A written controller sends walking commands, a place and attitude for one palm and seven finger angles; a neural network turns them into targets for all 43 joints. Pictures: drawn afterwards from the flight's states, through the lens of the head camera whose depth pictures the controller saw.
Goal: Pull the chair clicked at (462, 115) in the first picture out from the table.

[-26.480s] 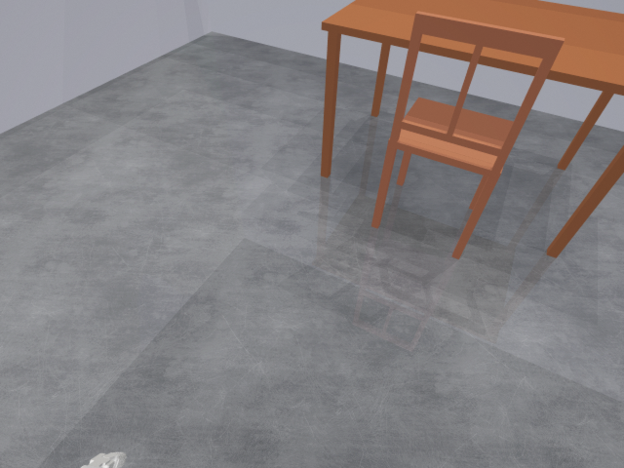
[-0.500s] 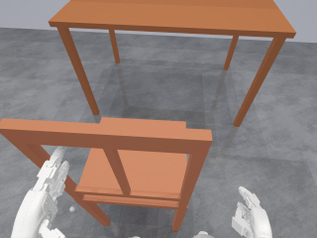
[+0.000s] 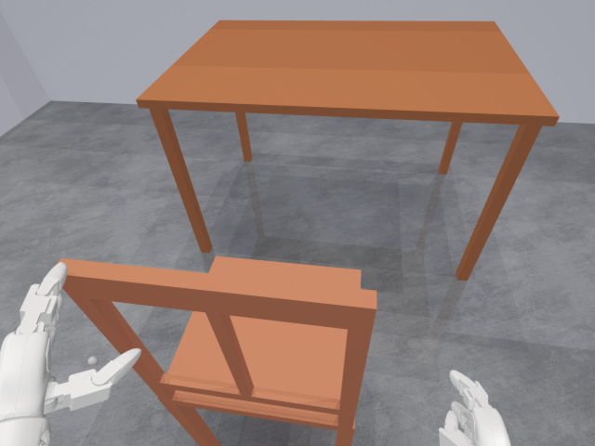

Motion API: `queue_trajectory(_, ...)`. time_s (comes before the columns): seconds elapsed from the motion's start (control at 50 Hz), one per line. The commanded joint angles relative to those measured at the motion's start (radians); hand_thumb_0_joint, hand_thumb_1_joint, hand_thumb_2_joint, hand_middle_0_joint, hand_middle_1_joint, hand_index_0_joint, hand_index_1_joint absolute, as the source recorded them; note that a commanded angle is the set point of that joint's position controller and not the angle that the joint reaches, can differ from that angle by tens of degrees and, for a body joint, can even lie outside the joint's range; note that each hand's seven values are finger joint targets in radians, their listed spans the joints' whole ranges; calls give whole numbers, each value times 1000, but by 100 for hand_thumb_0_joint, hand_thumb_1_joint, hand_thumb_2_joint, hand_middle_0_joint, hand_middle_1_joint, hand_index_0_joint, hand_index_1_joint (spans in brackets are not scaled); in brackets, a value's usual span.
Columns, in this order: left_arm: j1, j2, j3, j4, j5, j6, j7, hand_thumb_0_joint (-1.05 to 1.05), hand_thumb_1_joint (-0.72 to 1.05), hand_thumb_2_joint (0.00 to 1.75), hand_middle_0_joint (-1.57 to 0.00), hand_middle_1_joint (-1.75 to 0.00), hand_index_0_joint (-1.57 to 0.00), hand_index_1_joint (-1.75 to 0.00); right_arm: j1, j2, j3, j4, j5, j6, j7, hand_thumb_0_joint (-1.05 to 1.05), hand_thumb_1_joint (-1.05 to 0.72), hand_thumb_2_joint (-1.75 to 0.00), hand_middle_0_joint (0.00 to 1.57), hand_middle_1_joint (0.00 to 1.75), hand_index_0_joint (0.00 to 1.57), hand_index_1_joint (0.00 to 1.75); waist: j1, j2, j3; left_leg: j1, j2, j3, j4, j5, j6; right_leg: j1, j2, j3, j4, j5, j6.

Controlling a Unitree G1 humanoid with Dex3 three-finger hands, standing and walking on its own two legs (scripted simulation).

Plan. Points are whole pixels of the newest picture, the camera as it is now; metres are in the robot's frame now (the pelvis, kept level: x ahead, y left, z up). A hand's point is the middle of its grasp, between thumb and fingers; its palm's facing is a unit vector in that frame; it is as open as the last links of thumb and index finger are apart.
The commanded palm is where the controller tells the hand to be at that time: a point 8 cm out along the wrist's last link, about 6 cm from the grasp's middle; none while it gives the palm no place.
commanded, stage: draw the hand back to the body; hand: left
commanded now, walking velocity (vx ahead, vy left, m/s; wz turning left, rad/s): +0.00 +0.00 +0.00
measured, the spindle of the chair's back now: (234, 355) +0.27 +0.15 -0.06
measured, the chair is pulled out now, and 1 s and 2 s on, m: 0.54 0.54 0.54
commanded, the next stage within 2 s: step back with the hand held close in 0.60 s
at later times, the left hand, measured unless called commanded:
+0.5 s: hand (78, 314) +0.19 +0.25 +0.17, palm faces +0.45 -0.78 -0.44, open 7.5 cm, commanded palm +0.15 +0.29 +0.19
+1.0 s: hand (72, 313) +0.20 +0.26 +0.16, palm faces +0.34 -0.78 -0.53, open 7.4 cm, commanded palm +0.13 +0.30 +0.19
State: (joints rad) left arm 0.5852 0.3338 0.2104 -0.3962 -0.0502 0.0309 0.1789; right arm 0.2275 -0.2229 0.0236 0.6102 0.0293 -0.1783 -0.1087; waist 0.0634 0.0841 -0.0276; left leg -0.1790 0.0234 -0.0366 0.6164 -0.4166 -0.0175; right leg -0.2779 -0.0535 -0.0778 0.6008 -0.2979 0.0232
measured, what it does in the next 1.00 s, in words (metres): stands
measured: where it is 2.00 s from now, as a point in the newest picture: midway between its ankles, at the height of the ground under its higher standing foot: outside the picture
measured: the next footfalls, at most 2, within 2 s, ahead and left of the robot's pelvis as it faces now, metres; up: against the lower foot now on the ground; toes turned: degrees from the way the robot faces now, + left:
none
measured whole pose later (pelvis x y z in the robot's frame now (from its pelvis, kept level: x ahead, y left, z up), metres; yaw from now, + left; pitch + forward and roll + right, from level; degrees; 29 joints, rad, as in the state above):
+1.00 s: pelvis -0.03 +0.02 +0.01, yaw -5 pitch -1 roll +1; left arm 0.53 0.37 0.39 -0.43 -0.03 -0.12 0.15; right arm 0.14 -0.23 -0.03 0.59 0.02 -0.06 -0.06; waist 0.00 0.05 0.08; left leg -0.14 0.00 0.06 0.44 -0.29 0.01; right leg -0.28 -0.06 0.02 0.45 -0.15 0.05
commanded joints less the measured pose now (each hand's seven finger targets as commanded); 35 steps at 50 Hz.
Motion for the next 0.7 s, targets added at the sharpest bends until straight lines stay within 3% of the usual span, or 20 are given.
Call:
queue_trajectory(0.0,-151,220,204,-301,7,-112,31,0,54,73,-15,-22,-15,-22,-139,-94,-37,-135,-7,-81,-1,0,-90,-90,20,30,20,30,-6,45,-65,-43,15,15,-151,357,10,167,-7,36,-118,260,-56)
queue_trajectory(0.08,-132,178,216,-199,2,-121,23,0,68,80,-17,-26,-17,-26,-136,-92,-51,-113,-6,-64,9,0,-90,-90,20,30,20,30,-8,-47,-21,-21,27,28,-177,374,15,172,-6,30,-133,290,-45)
queue_trajectory(0.1,-134,178,230,-169,-2,-117,18,0,72,81,-18,-26,-18,-26,-149,-95,-54,-110,-3,-57,11,0,-90,-90,20,30,20,30,-8,-34,-8,-26,25,32,-181,366,15,175,-5,37,-148,286,-47)
queue_trajectory(0.16,-160,189,257,-141,-9,-132,8,0,83,87,-19,-29,-19,-29,-149,-96,-62,-110,-2,-35,15,0,-90,-90,20,30,20,30,-6,-105,0,-19,28,41,-191,355,24,180,-5,35,-158,288,-38)
queue_trajectory(0.2,-207,233,301,-163,-13,-143,6,0,90,90,-20,-30,-20,-30,-160,-102,-63,-109,-1,-33,16,0,-90,-90,20,30,20,30,-6,-56,-21,-11,25,44,-200,348,24,201,-12,41,-168,287,-39)
queue_trajectory(0.24,-145,182,264,-137,-13,-147,-2,0,90,90,-20,-30,-20,-30,-160,-93,-66,-108,-2,-29,22,0,-90,-90,20,30,20,30,-2,-68,-21,1,26,51,-198,374,28,203,-11,39,-168,320,-37)
queue_trajectory(0.28,-140,177,253,-165,-14,-150,-7,0,90,90,-20,-30,-20,-30,-166,-93,-66,-113,-1,-25,26,0,-90,-90,20,30,20,30,0,-61,-35,9,28,53,-203,389,28,210,-12,36,-167,331,-37)
queue_trajectory(0.3,-157,195,265,-189,-13,-152,-8,0,90,90,-20,-30,-20,-30,-171,-98,-69,-114,1,-27,27,0,-90,-90,20,30,20,30,-3,-25,-61,19,25,54,-207,378,26,223,-14,44,-175,313,-37)
queue_trajectory(0.38,-156,220,278,-239,-8,-163,1,0,90,90,-20,-30,-20,-30,-168,-94,-69,-113,-3,-36,24,0,-90,-90,20,30,20,30,2,-37,-77,35,25,55,-210,385,28,228,-11,45,-177,326,-38)
queue_trajectory(0.4,-183,248,304,-253,-9,-162,3,0,90,90,-20,-30,-20,-30,-179,-98,-69,-110,-1,-41,21,0,-90,-90,20,30,20,30,-2,28,-80,35,21,57,-211,357,26,227,-14,60,-189,299,-40)
queue_trajectory(0.46,-161,219,284,-233,-6,-163,9,0,90,90,-20,-30,-20,-30,-165,-92,-67,-103,-2,-44,19,0,-90,-90,20,30,20,30,-1,-20,-56,33,25,53,-219,373,25,219,-9,46,-184,309,-42)
queue_trajectory(0.5,-193,227,293,-224,-6,-157,7,0,90,90,-20,-30,-20,-30,-174,-99,-67,-98,-1,-45,17,0,-90,-90,20,30,20,30,-8,5,-44,30,24,53,-224,348,23,212,-9,54,-197,277,-43)
queue_trajectory(0.58,-184,187,255,-174,-8,-154,4,0,90,90,-20,-30,-20,-30,-170,-97,-66,-97,0,-38,18,0,-90,-90,20,30,20,30,-8,-46,8,14,28,49,-235,307,26,180,-4,42,-202,218,-39)
queue_trajectory(0.6,-206,197,265,-170,-8,-151,2,0,90,90,-20,-30,-20,-30,-180,-103,-68,-98,3,-39,17,0,-90,-90,20,30,20,30,-12,-20,7,12,26,53,-237,284,26,178,-5,51,-214,190,-39)
queue_trajectory(0.62,-210,184,247,-175,-7,-155,1,0,90,90,-20,-30,-20,-30,-174,-98,-63,-99,1,-40,17,0,-90,-90,20,30,20,30,-8,-39,23,8,28,48,-241,285,27,171,-4,44,-211,187,-40)
queue_trajectory(0.68,-193,192,254,-184,-7,-158,0,0,90,90,-20,-30,-20,-30,-175,-102,-65,-104,-2,-42,21,0,-90,-90,20,30,20,30,-1,-43,-6,12,27,46,-244,299,28,188,-3,41,-197,200,-40)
